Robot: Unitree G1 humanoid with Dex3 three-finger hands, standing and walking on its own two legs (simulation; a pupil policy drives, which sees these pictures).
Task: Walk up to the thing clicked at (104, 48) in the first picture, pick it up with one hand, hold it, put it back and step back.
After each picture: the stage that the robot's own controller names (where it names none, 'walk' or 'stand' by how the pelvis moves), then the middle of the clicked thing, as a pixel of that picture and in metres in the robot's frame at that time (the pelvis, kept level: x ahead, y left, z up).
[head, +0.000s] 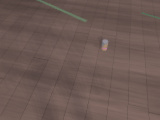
stand; (104, 45) +1.30 -0.23 -0.72
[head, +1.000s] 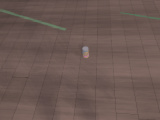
walk; (85, 52) +1.20 +0.09 -0.69
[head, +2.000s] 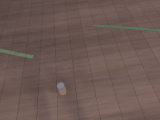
walk; (61, 88) +0.70 +0.26 -0.71
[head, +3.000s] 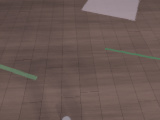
walk; out of the picture +0.46 +0.15 -0.71
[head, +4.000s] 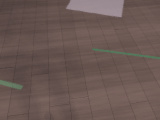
stand; out of the picture +0.35 +0.19 -0.71
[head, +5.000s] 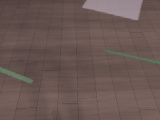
stand; out of the picture +0.36 +0.15 -0.71
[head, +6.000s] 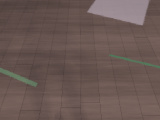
stand; out of the picture +0.35 +0.15 -0.72
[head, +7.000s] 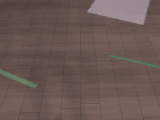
stand; out of the picture +0.34 +0.15 -0.73
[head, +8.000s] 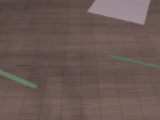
stand; out of the picture +0.33 +0.15 -0.73
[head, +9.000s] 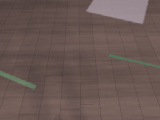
stand; out of the picture +0.32 +0.15 -0.73
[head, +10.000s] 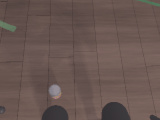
go down; (55, 91) +0.38 +0.14 -0.50
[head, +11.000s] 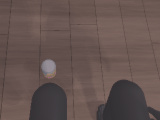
go down; (49, 69) +0.43 +0.14 -0.34
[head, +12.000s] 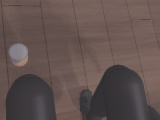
close in; (19, 55) +0.43 +0.17 -0.27
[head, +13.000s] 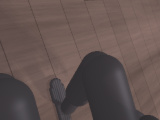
close; out of the picture +0.43 +0.20 -0.24
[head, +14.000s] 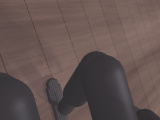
close; out of the picture +0.43 +0.21 -0.23
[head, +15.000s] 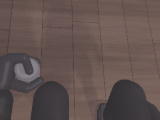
lift; (28, 75) +0.33 +0.20 -0.08
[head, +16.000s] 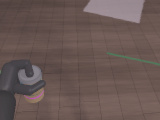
hold; (32, 84) +0.32 +0.18 +0.05
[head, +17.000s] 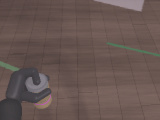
hold; (39, 91) +0.31 +0.16 -0.01
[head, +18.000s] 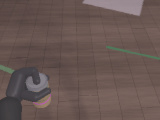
hold; (39, 91) +0.32 +0.17 +0.00
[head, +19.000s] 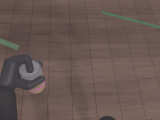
crouch; (33, 77) +0.36 +0.17 -0.06
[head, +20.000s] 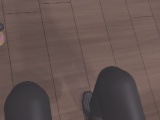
lower; out of the picture +0.50 +0.22 -0.11
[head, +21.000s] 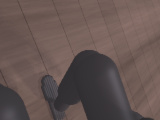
lower; out of the picture +0.46 +0.24 -0.24
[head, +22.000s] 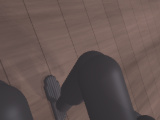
lower; out of the picture +0.46 +0.23 -0.24
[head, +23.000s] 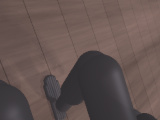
lower; out of the picture +0.46 +0.23 -0.24
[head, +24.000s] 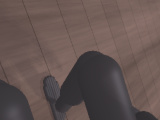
lower; out of the picture +0.46 +0.23 -0.24
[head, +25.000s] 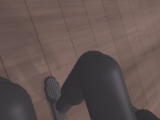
open; out of the picture +0.45 +0.20 -0.25
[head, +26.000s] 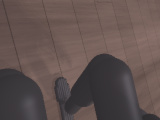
stand; out of the picture +0.44 +0.20 -0.24
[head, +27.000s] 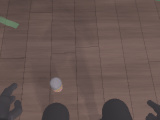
stand; (56, 85) +0.42 +0.14 -0.49
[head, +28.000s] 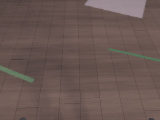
stand; out of the picture +0.36 +0.13 -0.66
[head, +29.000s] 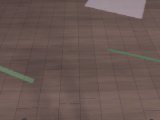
stand; out of the picture +0.37 +0.14 -0.67
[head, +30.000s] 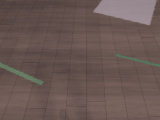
stand; out of the picture +0.38 +0.13 -0.71
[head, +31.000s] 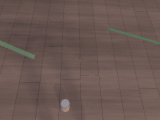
walk; (65, 105) +0.43 +0.07 -0.71
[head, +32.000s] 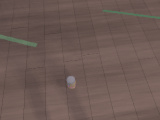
walk; (71, 82) +0.60 +0.11 -0.69
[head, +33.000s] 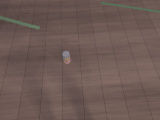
walk; (66, 57) +0.90 +0.18 -0.69
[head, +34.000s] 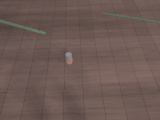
stand; (68, 58) +1.05 +0.17 -0.70
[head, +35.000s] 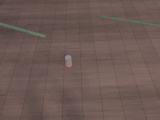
stand; (68, 61) +1.05 +0.18 -0.72
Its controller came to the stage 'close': yes
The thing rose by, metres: 0.72
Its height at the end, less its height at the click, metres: +0.00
